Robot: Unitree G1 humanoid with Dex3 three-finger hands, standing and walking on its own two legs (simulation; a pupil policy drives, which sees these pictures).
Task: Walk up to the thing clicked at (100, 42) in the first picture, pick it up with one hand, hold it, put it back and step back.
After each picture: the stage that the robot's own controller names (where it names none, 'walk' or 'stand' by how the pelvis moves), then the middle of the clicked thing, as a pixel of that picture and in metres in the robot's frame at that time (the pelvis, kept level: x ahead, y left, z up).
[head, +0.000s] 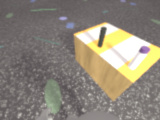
stand; (101, 37) +0.93 -0.08 -0.05
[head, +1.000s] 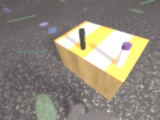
rise first; (82, 40) +0.81 +0.18 -0.04
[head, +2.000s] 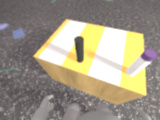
rise first; (79, 51) +0.53 +0.14 -0.01
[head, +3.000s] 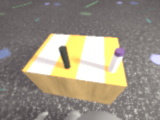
stand; (65, 58) +0.53 +0.27 -0.03
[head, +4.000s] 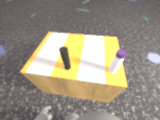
stand; (65, 59) +0.51 +0.25 -0.05
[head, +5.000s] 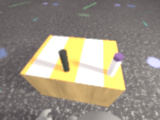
stand; (64, 61) +0.51 +0.26 -0.06
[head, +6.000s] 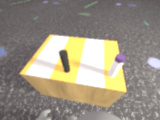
stand; (65, 62) +0.49 +0.26 -0.06
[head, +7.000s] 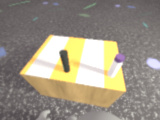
stand; (65, 62) +0.50 +0.26 -0.06
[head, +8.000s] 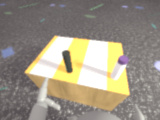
rise first; (68, 62) +0.50 +0.26 -0.05
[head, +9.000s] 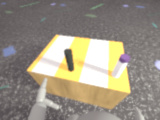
go down; (69, 61) +0.51 +0.25 -0.05
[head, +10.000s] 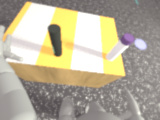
go down; (56, 43) +0.52 +0.23 +0.02
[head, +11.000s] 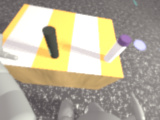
go down; (52, 45) +0.51 +0.24 +0.03
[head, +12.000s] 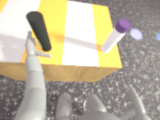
close in; (42, 35) +0.54 +0.26 +0.06
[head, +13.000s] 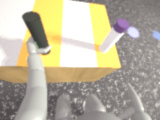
lift; (40, 37) +0.52 +0.25 +0.07
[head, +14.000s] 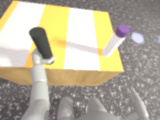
lift; (44, 49) +0.45 +0.25 +0.06
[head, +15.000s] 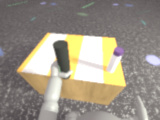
lift; (63, 62) +0.34 +0.18 +0.16
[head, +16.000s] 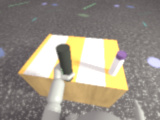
hold; (66, 65) +0.33 +0.17 +0.14
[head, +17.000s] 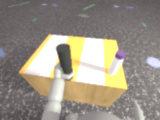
hold; (66, 64) +0.33 +0.17 +0.14
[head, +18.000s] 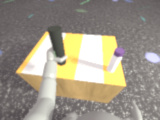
crouch; (58, 48) +0.43 +0.22 +0.17
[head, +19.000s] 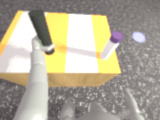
lower; (44, 36) +0.53 +0.24 +0.11
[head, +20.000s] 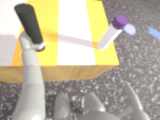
lower; (34, 32) +0.54 +0.26 +0.07
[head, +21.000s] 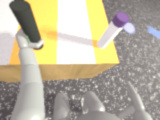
lower; (31, 30) +0.54 +0.27 +0.08
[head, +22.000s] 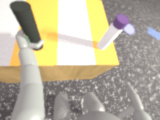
lower; (31, 31) +0.54 +0.27 +0.08
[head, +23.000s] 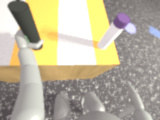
rest; (30, 31) +0.54 +0.27 +0.08
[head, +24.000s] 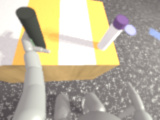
withdraw; (35, 34) +0.53 +0.26 +0.07
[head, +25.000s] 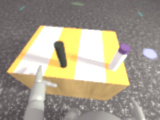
sink last; (61, 56) +0.49 +0.24 +0.01
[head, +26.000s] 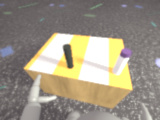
stand; (68, 57) +0.52 +0.25 +0.00
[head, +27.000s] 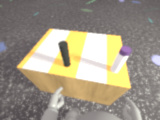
stand; (65, 55) +0.51 +0.25 +0.01
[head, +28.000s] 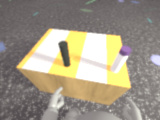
stand; (65, 55) +0.51 +0.25 +0.01
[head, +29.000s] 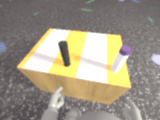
stand; (65, 55) +0.52 +0.25 +0.01
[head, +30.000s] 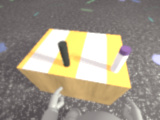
stand; (65, 55) +0.51 +0.25 +0.01
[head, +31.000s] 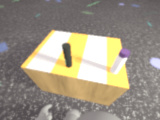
stand; (67, 56) +0.53 +0.24 -0.02
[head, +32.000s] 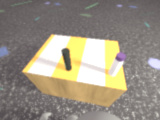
walk; (67, 60) +0.52 +0.25 -0.06
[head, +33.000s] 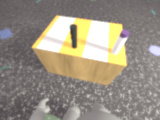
walk; (74, 37) +0.73 +0.21 -0.04
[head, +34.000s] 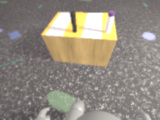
walk; (73, 22) +1.06 +0.32 -0.03
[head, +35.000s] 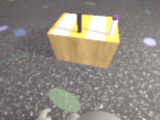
stand; (79, 24) +1.12 +0.26 -0.05
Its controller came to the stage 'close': yes
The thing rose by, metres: 0.20
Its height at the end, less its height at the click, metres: +0.00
